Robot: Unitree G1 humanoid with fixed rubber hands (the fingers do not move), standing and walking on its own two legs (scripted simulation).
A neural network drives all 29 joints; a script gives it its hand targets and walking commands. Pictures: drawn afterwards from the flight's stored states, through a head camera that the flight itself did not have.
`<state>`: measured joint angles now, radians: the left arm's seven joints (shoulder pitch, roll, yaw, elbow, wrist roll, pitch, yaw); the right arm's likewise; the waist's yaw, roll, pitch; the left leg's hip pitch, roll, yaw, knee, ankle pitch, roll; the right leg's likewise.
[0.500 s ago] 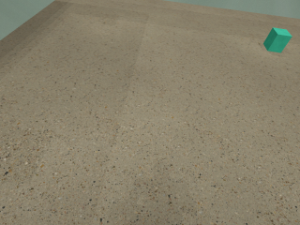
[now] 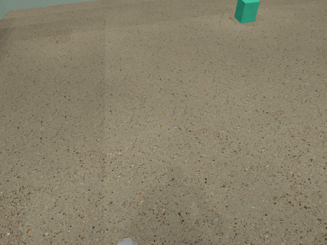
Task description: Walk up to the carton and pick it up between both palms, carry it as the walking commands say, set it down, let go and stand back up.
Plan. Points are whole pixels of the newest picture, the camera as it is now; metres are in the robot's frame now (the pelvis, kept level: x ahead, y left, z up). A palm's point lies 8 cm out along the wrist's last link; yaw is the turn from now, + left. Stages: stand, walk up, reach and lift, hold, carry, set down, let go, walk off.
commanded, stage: walk up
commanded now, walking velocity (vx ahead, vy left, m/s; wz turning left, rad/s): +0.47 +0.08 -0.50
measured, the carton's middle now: (246, 9) +3.00 -1.05 -0.65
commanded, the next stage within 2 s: none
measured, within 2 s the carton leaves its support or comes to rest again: neither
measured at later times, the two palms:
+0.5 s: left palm (106, 160) +0.42 +0.22 -0.12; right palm out of the picture +0.03 -0.14 -0.12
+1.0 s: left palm (123, 155) +0.44 +0.17 -0.13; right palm (260, 132) +0.53 -0.33 -0.12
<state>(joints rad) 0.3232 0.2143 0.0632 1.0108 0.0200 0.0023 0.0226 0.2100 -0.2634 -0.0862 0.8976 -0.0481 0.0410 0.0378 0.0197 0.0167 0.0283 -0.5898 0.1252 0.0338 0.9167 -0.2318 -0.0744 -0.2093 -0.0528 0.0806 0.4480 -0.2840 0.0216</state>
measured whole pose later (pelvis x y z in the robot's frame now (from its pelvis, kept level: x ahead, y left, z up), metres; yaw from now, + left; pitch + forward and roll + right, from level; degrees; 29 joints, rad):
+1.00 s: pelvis +0.46 -0.06 +0.00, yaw -16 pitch +0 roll +1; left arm 0.44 0.14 0.03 1.08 0.01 -0.09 -0.01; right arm 0.08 -0.22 -0.06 0.94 -0.03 -0.01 0.03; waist 0.07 0.03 0.06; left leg -0.64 0.15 0.06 0.82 -0.05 -0.05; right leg -0.05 0.05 -0.08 0.31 -0.26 -0.07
